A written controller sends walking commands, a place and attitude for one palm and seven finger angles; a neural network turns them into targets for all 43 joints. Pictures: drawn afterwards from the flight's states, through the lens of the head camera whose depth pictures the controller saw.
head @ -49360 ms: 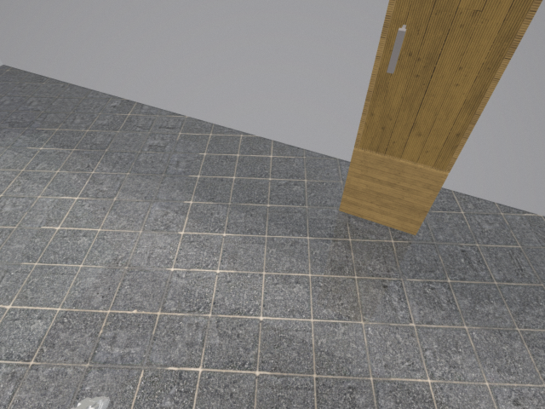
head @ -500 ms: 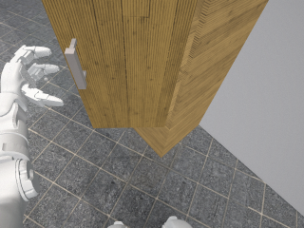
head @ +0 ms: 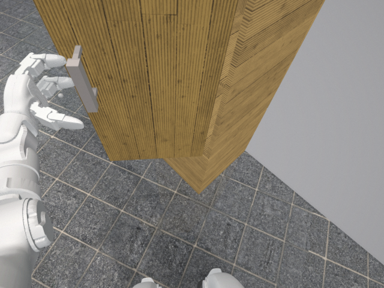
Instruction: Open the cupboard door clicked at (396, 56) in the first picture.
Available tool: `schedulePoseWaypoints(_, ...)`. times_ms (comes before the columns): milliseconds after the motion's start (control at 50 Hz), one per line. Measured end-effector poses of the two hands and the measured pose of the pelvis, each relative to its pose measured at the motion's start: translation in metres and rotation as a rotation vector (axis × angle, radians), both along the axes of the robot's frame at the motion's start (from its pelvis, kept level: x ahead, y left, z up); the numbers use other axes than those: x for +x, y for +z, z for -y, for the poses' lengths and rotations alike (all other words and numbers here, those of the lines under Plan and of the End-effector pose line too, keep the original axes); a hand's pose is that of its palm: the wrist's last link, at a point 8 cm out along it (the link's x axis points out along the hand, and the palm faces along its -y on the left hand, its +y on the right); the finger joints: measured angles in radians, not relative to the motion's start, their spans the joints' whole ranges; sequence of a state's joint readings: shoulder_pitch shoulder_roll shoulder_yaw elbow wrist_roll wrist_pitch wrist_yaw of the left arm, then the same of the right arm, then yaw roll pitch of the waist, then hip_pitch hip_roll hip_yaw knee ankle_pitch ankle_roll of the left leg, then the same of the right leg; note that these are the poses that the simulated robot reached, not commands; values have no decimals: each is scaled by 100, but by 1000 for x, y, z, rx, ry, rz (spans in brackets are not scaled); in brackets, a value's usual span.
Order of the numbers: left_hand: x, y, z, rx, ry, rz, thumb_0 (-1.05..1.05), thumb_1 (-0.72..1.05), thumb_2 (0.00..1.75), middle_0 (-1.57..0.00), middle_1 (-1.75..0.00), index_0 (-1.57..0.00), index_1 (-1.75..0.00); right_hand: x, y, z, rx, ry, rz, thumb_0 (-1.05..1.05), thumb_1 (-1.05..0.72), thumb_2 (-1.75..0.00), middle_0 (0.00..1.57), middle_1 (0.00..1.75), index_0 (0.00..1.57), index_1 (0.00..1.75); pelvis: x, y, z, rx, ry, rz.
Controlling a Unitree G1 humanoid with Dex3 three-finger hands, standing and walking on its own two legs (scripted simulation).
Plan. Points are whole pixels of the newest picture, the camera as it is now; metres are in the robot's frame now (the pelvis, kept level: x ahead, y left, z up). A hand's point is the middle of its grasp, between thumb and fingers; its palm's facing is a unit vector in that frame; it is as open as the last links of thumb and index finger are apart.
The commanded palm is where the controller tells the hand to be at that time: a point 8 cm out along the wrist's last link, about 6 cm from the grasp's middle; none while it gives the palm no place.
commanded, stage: slide the fingers in behind the handle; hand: left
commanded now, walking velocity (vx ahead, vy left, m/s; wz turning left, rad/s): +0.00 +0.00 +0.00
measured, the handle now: (85, 80) +0.52 +0.20 +0.10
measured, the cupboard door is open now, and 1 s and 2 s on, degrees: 51 51 51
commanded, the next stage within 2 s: close the thumb around the handle in 1.28 s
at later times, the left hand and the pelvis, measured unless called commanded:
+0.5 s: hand (82, 97) +0.47 +0.19 +0.11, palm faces +0.03 -1.00 -0.01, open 14.0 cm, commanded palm +0.44 +0.24 +0.10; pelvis +0.00 -0.01 +0.00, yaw +1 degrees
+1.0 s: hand (96, 96) +0.47 +0.17 +0.11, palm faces +0.05 -1.00 -0.02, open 14.0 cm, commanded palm +0.45 +0.22 +0.10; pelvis -0.01 -0.02 +0.00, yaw +2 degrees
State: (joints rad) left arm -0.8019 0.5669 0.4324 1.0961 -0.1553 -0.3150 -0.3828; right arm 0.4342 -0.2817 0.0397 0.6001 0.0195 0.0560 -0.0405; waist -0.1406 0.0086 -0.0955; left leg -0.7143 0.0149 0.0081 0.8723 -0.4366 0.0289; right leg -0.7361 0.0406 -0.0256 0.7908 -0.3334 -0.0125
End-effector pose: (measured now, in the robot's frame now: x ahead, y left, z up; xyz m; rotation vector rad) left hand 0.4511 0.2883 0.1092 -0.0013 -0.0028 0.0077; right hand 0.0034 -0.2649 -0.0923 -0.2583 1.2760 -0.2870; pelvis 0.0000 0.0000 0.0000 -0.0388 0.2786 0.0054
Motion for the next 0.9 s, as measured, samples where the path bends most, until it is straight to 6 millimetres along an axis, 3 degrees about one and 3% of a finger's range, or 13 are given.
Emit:
schedulePoseWaypoints(420, 0, 0, 39, -1, 11, -1, -1, -50, 30, -30, -120, -30, -120, 38, -6, -2, 46, 40, 89, 1, -90, -90, 20, 30, 20, 30, 5, 1, 5, 11, 5, 21)
schedulePoseWaypoints(620, -9, 1, 49, 14, 12, 4, -1, -50, 30, -30, -120, -30, -120, 34, -7, 6, 48, 44, 83, 1, -90, -90, 20, 30, 20, 30, 2, 2, 11, 15, 14, 34)
schedulePoseWaypoints(760, -5, -1, 64, 16, 11, -5, -1, -50, 30, -30, -120, -30, -120, 28, -9, 11, 41, 44, 80, 1, -90, -90, 20, 30, 20, 30, -3, 1, 15, 19, 18, 32)
schedulePoseWaypoints(900, -2, -1, 66, 22, 43, -5, -1, -50, 30, -30, -120, -29, -120, 17, -12, 12, 49, 40, 60, 1, -90, -90, 20, 30, 20, 30, -6, 0, 17, 22, 19, 24)
